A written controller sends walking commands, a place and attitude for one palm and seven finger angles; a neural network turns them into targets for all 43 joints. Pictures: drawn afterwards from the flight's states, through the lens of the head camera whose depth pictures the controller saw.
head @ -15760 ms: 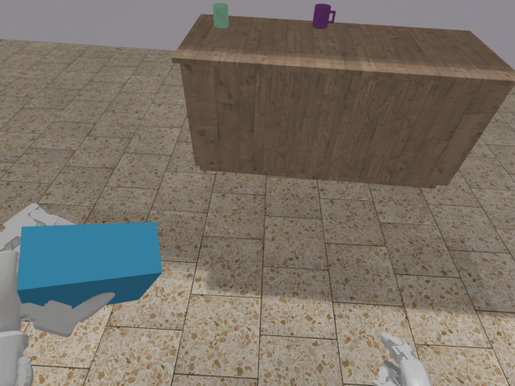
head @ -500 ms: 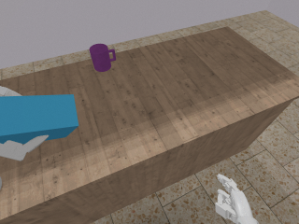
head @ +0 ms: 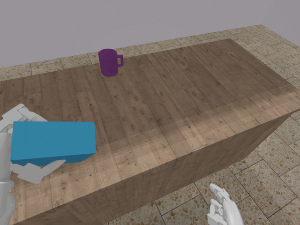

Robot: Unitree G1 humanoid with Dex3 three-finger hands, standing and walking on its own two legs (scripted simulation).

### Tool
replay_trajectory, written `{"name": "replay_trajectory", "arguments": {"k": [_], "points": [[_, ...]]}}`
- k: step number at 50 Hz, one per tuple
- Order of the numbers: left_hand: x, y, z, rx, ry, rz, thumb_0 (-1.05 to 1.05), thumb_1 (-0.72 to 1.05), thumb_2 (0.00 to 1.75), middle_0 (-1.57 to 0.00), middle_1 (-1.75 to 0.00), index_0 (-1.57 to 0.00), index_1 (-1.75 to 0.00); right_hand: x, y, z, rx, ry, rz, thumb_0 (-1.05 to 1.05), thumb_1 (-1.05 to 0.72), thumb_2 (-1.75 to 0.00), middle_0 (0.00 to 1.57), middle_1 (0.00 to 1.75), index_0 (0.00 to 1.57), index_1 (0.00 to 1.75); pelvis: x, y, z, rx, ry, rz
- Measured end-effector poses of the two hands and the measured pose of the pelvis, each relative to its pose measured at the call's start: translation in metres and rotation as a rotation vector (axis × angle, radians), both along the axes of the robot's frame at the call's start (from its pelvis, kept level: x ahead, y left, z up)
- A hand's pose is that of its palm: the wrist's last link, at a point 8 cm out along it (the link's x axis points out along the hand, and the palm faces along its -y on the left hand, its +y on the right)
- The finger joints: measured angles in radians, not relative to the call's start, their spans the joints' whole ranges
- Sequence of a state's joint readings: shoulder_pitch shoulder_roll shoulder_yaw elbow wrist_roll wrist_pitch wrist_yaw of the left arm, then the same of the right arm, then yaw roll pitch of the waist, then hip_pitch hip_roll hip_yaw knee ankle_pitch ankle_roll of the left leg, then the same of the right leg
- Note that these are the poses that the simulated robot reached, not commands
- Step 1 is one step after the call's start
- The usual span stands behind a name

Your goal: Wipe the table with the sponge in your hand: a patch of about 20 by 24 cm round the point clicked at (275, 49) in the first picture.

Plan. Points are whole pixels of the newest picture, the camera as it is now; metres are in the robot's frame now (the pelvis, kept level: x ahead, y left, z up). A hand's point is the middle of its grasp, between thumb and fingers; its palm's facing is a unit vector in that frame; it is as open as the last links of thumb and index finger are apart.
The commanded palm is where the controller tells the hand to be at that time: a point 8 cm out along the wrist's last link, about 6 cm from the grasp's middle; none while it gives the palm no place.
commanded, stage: come to a stop and stand still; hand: left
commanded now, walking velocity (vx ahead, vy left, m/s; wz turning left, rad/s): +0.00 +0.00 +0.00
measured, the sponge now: (66, 145) +0.24 +0.21 +0.13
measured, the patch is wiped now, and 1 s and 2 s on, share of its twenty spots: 0.00 0.00 0.00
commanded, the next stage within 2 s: look again from close up in 0.72 s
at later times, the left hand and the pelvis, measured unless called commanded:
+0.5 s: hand (45, 149) +0.22 +0.24 +0.14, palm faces +0.34 -0.85 -0.40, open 9.9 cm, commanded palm +0.16 +0.27 +0.17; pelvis +0.01 -0.01 +0.00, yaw +1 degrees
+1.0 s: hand (41, 142) +0.23 +0.24 +0.15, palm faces +0.38 -0.85 -0.37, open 9.9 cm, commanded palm +0.17 +0.27 +0.17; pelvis +0.02 -0.01 +0.00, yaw +1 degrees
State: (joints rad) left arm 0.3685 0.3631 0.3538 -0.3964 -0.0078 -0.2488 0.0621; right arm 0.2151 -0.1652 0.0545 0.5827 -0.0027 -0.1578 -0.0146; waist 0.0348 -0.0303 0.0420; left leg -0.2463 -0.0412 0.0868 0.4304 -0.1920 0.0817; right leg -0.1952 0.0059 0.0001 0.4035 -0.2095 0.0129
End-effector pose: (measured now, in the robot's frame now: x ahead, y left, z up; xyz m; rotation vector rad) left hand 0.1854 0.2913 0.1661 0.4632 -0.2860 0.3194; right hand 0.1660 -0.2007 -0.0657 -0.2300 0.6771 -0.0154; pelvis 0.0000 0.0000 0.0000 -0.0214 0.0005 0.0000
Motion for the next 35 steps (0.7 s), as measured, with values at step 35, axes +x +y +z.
{"name": "replay_trajectory", "arguments": {"k": [35], "points": [[0.005, -0.012, 0.005, -0.037, -0.039, 0.035, -0.01, -0.48, 1.03, -0.76, -1.34, -0.76, -1.35, 0.014, -0.035, 0.004, -0.046, -0.008, -0.027, 0.02, -0.9, -0.9, 0.2, 0.3, 0.2, 0.3, 0.012, -0.016, 0.001, -0.004, 0.008, 0.013]]}}
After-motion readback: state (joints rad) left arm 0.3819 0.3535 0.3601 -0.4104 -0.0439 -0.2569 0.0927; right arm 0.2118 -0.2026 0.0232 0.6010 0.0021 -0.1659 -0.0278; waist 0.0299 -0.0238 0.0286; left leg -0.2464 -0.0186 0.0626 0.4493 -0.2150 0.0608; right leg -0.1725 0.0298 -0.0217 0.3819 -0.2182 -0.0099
